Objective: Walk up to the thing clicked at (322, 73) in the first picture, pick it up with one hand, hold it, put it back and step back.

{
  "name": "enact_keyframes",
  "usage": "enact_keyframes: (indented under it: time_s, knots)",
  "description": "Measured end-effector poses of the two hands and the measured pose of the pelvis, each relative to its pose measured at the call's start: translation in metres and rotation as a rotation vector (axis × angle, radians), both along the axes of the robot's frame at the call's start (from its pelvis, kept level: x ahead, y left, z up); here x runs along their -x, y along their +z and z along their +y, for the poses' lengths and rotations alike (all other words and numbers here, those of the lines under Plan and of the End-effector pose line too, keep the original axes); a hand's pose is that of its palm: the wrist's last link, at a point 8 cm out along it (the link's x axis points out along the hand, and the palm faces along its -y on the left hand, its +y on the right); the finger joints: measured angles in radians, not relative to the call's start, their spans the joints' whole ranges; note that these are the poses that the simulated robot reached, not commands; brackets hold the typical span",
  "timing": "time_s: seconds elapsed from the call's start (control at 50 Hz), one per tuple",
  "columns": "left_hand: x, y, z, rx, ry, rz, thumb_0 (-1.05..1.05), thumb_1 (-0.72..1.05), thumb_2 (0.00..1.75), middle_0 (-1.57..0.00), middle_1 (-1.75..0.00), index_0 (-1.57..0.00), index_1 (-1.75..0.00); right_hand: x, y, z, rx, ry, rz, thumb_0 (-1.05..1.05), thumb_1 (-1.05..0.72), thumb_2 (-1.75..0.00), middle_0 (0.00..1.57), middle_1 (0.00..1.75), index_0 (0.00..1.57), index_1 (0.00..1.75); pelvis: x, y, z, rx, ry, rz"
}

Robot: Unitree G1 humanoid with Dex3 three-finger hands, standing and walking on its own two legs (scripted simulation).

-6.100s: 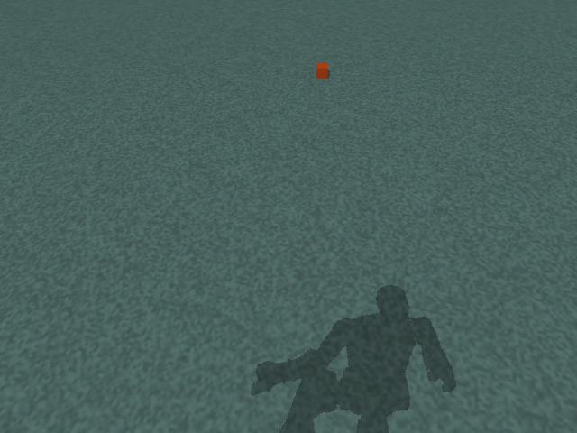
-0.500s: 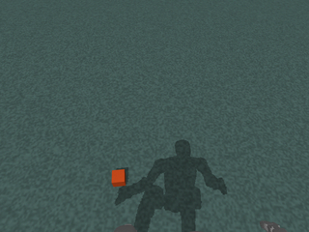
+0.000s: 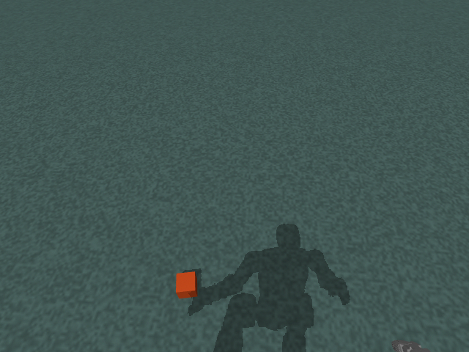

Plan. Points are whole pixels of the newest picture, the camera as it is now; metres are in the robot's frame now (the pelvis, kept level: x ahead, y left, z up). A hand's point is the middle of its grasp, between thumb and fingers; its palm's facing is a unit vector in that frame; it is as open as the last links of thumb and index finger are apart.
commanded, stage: walk up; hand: left
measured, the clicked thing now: (186, 285) +0.49 +0.24 -0.74
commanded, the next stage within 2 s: none
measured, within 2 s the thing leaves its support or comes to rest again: neither
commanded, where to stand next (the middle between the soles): +0.09 -0.01 m, yaw +0 degrees
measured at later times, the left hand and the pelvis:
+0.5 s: hand out of the picture +0.09 +0.25 -0.16, palm faces -0.01 -0.95 -0.32, open 7.3 cm; pelvis +0.01 +0.00 +0.00, yaw +0 degrees
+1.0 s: hand out of the picture +0.09 +0.24 -0.14, palm faces +0.01 -0.87 -0.49, open 7.3 cm; pelvis +0.05 -0.05 -0.01, yaw +1 degrees
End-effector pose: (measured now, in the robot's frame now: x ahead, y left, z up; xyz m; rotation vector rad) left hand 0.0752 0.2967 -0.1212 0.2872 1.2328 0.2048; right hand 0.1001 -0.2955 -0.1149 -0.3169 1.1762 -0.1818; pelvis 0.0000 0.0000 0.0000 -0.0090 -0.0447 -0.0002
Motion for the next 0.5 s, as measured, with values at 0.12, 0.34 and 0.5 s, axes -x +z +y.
enact_keyframes:
  time_s: [0.12,0.34,0.5]
  knots:
    - [-0.007,-0.001,-0.002,0.008,-0.012,0.004,0.00,0.91,0.90,-0.20,-0.30,-0.21,-0.30,0.020,-0.001,-0.005,0.012,-0.026,0.049,0.01,-0.91,-0.90,0.20,0.30,0.20,0.30,-0.002,0.001,0.000,-0.002,-0.001,0.007]
    - [-0.006,-0.003,-0.003,0.009,-0.005,0.032,0.00,0.91,0.90,-0.20,-0.30,-0.21,-0.30,0.032,-0.004,-0.006,0.013,-0.045,0.088,0.01,-0.91,-0.90,0.20,0.30,0.20,0.30,-0.008,0.001,-0.001,-0.002,-0.001,0.012]
    - [-0.008,-0.002,-0.004,0.009,0.001,0.024,0.00,0.91,0.90,-0.20,-0.30,-0.21,-0.30,0.018,-0.003,-0.003,0.004,-0.035,0.056,0.01,-0.91,-0.90,0.20,0.30,0.20,0.30,-0.009,0.001,-0.001,-0.001,0.002,0.010]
